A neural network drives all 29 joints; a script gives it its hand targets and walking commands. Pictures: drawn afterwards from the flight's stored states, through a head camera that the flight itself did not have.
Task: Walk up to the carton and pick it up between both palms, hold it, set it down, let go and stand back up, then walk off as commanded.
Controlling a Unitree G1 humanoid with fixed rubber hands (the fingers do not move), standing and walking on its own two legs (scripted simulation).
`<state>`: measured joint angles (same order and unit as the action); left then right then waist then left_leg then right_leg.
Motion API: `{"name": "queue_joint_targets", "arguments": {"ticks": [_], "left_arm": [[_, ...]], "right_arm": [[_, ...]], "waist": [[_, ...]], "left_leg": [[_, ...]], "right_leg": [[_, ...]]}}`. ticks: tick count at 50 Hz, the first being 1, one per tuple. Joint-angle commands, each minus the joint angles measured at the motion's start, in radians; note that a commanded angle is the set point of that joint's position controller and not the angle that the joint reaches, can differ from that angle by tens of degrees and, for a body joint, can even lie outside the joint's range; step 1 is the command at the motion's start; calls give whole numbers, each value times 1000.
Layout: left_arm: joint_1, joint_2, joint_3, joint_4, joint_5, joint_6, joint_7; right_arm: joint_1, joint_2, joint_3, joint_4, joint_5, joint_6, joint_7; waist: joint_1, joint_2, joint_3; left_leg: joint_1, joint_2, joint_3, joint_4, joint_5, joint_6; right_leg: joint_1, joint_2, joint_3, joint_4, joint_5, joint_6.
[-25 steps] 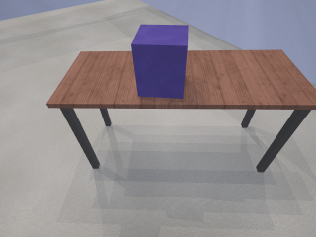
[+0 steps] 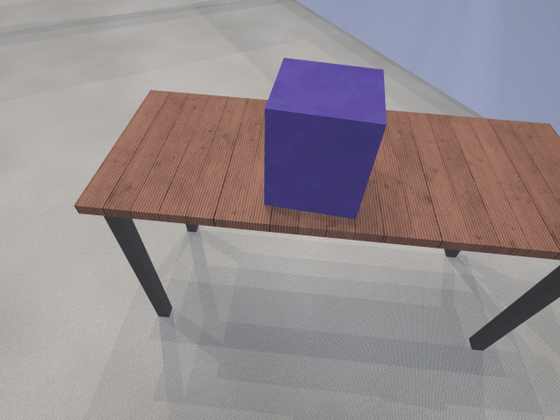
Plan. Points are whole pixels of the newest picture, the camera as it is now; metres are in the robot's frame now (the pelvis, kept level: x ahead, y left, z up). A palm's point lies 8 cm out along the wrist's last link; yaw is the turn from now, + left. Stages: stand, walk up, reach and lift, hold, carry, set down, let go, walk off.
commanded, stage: walk off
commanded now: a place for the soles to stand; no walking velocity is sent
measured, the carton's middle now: (320, 140) +0.68 -0.09 +0.01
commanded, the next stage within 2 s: none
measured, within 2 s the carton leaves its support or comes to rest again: neither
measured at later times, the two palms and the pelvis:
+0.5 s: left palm out of the picture +0.11 +0.28 -0.11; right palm (516, 418) +0.16 -0.35 -0.11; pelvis +0.06 -0.03 -0.01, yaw -2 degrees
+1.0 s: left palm out of the picture +0.07 +0.28 -0.10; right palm out of the picture +0.02 -0.35 -0.12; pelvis -0.04 -0.03 +0.00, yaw -5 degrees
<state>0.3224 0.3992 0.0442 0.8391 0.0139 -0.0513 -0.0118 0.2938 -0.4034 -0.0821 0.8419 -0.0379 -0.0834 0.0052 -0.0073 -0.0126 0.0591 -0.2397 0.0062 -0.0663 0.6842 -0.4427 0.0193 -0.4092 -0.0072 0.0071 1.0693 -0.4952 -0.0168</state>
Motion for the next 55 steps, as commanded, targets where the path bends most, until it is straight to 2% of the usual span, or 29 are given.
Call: {"name": "queue_joint_targets", "arguments": {"ticks": [1,3,6,7,8,9,10,11,15,19,23,25,27,28,31,32,34,37,38,39,40,41,44,45,47,50,52,54,55], "left_arm": [[-65,175,50,-100,-16,0,6],[-67,160,45,-111,-23,-16,18],[-47,156,50,-66,-23,-18,14],[56,162,57,-34,-21,-21,20],[111,217,75,-16,-13,-33,30],[136,268,87,-23,-13,-30,35],[121,274,78,-59,-13,-24,40],[44,269,72,-89,-20,-16,44],[52,239,55,-85,-25,-9,51],[12,227,38,-71,-16,-2,51],[-63,200,30,-103,-31,28,40],[-102,177,25,-101,-45,46,37],[-64,179,47,-93,-37,62,42],[-100,176,40,-99,-31,66,46],[-102,173,50,-78,-24,68,35],[-107,156,50,-74,-30,66,37],[-64,138,55,-63,-23,57,32],[7,170,83,-48,-1,58,29],[1,209,91,-31,4,60,32],[-22,274,104,-68,21,62,29],[-71,272,96,-95,20,60,27],[-104,286,96,-103,20,64,22],[-197,252,94,-138,26,66,30],[-159,238,93,-131,30,59,32],[-172,236,94,-114,29,53,26],[-159,214,90,-96,17,51,28],[-176,224,80,-84,17,51,18],[-177,266,94,-62,23,59,18],[-171,239,92,-50,13,80,16]], "right_arm": [[110,-282,-52,-25,17,-15,-33],[77,-278,-49,-26,5,-3,-34],[-34,-250,-30,-51,3,9,-40],[-95,-254,-28,-53,16,11,-45],[-100,-212,-15,-51,31,14,-41],[-54,-186,-7,-58,42,22,-40],[-58,-137,16,-77,62,27,-50],[-42,-172,2,-62,49,42,-55],[-153,-178,6,-63,30,52,-39],[-169,-151,4,-37,32,62,-29],[-87,-160,-8,-18,21,51,-37],[-62,-230,-37,-14,9,52,-42],[-83,-269,-38,-34,15,62,-47],[-72,-254,-33,-13,13,61,-51],[-112,-236,-35,-44,6,73,-55],[-141,-232,-39,-59,-5,75,-54],[-139,-230,-36,-57,-10,73,-52],[-172,-271,-47,-68,11,95,-42],[-192,-208,-31,-56,18,94,-45],[-163,-193,-33,-60,33,98,-51],[-178,-174,-17,-50,39,104,-57],[-149,-199,-28,-50,28,113,-56],[-112,-230,-30,0,52,111,-43],[-129,-223,-35,-15,40,106,-42],[-87,-231,-27,5,48,100,-32],[-13,-182,-10,17,43,95,-8],[17,-180,-24,48,28,84,-15],[118,-181,-27,82,23,86,-14],[151,-186,-33,107,21,73,-15]], "waist": [[-71,173,34],[-62,261,32],[-19,159,20],[66,64,-25],[99,-25,-123],[95,-142,-221],[66,-216,-206],[46,-110,-204],[48,-141,-25],[41,-122,-64],[16,-188,-172],[-8,-18,-234],[-19,159,-154],[-35,161,-99],[-31,132,-37],[-24,205,-23],[-22,252,-23],[36,184,-39],[38,22,-53],[46,-158,-51],[39,-159,-15],[31,-107,18],[16,-184,45],[25,-115,31],[23,-153,12],[15,-116,-112],[-10,-113,-122],[-51,-195,-128],[-63,-120,-134]], "left_leg": [[224,223,-204,-150,1033,150],[244,227,-180,-108,1082,176],[141,158,-72,-35,1044,136],[89,141,-33,90,1068,101],[5,90,19,282,838,33],[-228,10,56,410,303,-22],[-272,-38,48,456,-142,-42],[-237,0,13,466,-157,-40],[-256,-1,9,418,-145,-12],[-242,24,36,72,-121,-19],[-12,29,52,-160,236,14],[202,103,-64,-92,754,75],[172,319,-252,-119,1028,263],[165,344,-255,-130,1096,304],[118,299,-156,-131,952,242],[134,283,-136,-112,936,232],[133,229,-92,-96,796,182],[-68,171,-71,-32,605,120],[-175,98,-25,49,340,65],[-287,7,58,212,-12,19],[-230,-67,2,400,-186,1],[-133,-61,-12,502,-242,2],[-141,-113,-94,560,-143,-1],[-156,-110,-70,538,-130,-3],[-168,-114,-79,492,-92,-13],[-168,-71,-52,256,-128,-14],[-78,-34,-4,57,-123,-5],[60,-42,39,-96,-108,8],[115,-70,27,-219,-59,11]], "right_leg": [[-208,-1,41,-58,80,-28],[-234,-13,33,-144,50,-33],[2,6,-51,-467,214,-33],[165,13,-46,-611,405,-48],[350,-69,65,-644,843,-87],[595,-178,278,-511,1248,-162],[569,-317,412,-496,1432,-232],[494,-331,430,-478,1381,-303],[353,-260,373,-499,1276,-223],[426,-218,325,-446,1254,-206],[357,-139,214,-355,1167,-128],[131,-53,139,-302,813,-43],[-4,42,47,-60,193,-8],[-65,72,74,1,-95,-24],[-74,80,103,-25,-131,-34],[-110,57,109,-65,-102,-35],[-41,39,47,-276,12,-22],[254,17,-11,-557,320,-31],[309,-42,99,-573,463,-46],[287,-213,372,-678,453,-112],[126,-304,474,-730,482,-209],[-72,-342,494,-755,341,-270],[-55,-255,367,-730,326,-227],[-23,-237,379,-727,275,-199],[48,-219,341,-712,150,-190],[230,-224,359,-728,-126,-176],[183,-237,313,-733,-74,-167],[74,-211,268,-715,-121,-147],[32,-163,217,-622,-177,-114]]}}
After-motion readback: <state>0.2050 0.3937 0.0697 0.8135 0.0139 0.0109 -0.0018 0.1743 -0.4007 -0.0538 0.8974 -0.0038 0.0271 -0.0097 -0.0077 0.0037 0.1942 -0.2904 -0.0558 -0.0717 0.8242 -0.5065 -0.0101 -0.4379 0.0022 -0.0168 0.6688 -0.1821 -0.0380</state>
